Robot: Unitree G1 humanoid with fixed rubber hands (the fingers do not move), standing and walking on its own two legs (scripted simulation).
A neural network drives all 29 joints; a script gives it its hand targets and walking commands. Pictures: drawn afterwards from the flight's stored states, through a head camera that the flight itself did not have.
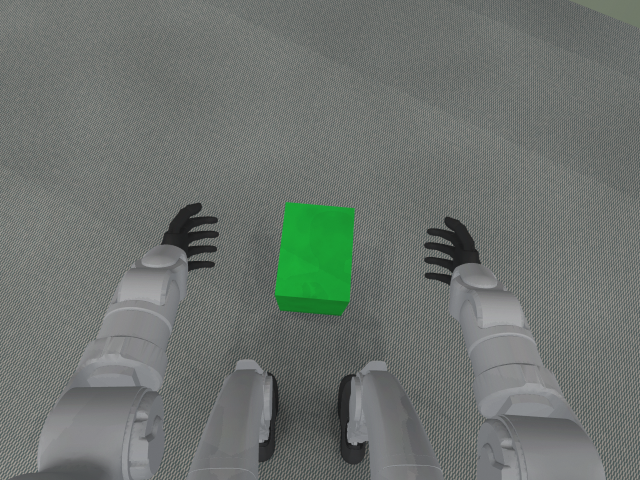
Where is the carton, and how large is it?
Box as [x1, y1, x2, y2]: [275, 202, 354, 315]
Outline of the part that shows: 286,202 275,288 275,297 280,310 340,315 349,301 354,208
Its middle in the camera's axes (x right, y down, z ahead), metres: -0.01 +0.07 +1.02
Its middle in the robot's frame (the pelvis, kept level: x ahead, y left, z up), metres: +0.52 -0.01 -0.57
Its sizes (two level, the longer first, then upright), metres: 0.230 0.169 0.218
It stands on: the floor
